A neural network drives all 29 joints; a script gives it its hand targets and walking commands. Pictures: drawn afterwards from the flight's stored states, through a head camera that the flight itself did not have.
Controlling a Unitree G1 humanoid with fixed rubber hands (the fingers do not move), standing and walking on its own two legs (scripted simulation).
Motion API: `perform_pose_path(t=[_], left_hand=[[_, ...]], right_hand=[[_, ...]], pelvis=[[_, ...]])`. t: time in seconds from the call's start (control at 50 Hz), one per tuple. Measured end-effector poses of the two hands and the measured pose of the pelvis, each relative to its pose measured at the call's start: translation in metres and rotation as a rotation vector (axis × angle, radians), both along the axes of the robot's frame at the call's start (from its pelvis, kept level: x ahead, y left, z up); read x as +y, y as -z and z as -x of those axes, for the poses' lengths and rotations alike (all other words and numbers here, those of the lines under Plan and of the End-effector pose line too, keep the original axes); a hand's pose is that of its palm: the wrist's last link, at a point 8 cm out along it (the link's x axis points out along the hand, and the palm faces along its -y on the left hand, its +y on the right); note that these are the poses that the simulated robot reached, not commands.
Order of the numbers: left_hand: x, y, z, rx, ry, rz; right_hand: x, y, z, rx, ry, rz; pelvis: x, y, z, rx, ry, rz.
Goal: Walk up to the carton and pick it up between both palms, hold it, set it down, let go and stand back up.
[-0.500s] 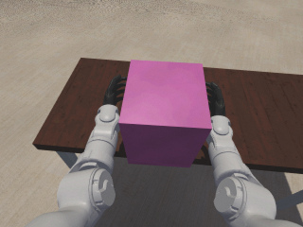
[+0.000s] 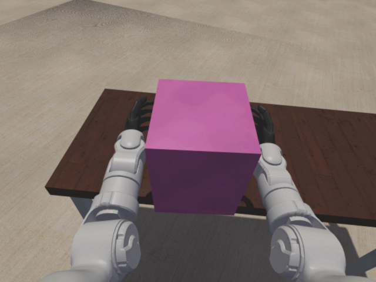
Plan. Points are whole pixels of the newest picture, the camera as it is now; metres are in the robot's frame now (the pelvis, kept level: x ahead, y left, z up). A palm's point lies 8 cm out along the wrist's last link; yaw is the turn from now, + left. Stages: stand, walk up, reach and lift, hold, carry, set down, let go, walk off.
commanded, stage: reach and lift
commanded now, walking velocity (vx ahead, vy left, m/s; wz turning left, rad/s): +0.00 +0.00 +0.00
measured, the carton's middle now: (198, 150) +0.40 -0.02 +0.07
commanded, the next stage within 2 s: hold in 1.94 s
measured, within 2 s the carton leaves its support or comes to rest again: neither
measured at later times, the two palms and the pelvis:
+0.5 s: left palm (129, 123) +0.39 +0.13 +0.17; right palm (270, 129) +0.38 -0.16 +0.17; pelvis -0.02 +0.00 +0.00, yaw +0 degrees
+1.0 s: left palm (120, 118) +0.37 +0.14 +0.19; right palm (271, 120) +0.37 -0.15 +0.20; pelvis -0.01 +0.00 +0.00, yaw +1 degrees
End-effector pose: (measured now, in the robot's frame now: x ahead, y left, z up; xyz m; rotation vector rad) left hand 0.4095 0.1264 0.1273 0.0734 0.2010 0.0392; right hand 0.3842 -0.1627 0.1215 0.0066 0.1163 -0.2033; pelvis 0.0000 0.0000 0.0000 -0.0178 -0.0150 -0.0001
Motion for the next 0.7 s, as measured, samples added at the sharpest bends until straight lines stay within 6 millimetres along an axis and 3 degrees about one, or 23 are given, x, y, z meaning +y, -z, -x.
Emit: perform_pose_path(t=[0.4, 0.7], left_hand=[[0.001, -0.031, 0.017, 0.011, -0.030, 0.009], [0.010, -0.050, 0.024, 0.000, -0.052, 0.017]], right_hand=[[0.001, -0.035, 0.009, 0.007, -0.021, -0.024], [0.009, -0.057, 0.008, -0.003, -0.044, -0.036]], pelvis=[[-0.001, 0.000, 0.014, -0.044, -0.005, -0.003], [-0.002, 0.001, 0.013, -0.070, -0.015, -0.001]])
